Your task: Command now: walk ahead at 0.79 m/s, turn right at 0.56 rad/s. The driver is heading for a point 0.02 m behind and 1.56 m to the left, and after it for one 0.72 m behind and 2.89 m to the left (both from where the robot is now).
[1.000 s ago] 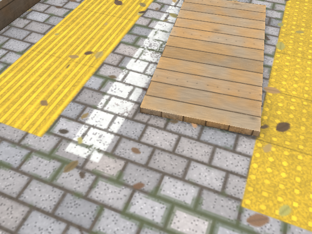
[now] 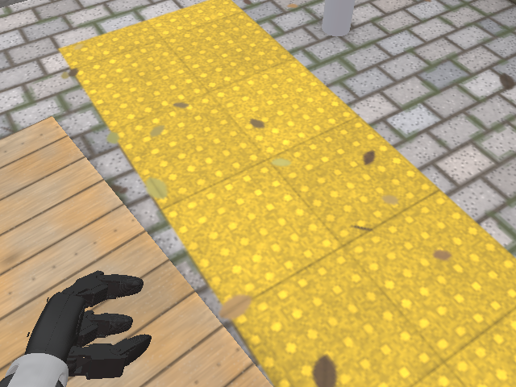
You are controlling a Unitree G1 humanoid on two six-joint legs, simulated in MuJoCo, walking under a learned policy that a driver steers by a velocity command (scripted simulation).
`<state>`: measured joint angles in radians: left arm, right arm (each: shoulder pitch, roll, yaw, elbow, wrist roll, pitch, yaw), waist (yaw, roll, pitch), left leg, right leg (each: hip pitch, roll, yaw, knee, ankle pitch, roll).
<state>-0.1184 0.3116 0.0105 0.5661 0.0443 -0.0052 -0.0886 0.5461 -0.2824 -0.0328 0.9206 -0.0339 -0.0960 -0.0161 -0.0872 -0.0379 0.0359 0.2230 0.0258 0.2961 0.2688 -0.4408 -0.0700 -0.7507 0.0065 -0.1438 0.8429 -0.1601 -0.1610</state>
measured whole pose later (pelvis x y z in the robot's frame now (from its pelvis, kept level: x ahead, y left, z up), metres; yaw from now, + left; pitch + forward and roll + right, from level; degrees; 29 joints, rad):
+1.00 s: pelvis +0.35 +0.08 +0.07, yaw +36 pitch +2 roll +0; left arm 0.24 0.28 0.04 0.68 0.03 0.00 0.02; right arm 0.06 -0.33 -0.08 0.59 -0.01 0.09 0.08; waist 0.04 0.02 0.08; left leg -0.51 0.04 0.01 0.83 -0.35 -0.04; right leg -0.16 -0.05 -0.21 0.45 -0.33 -0.02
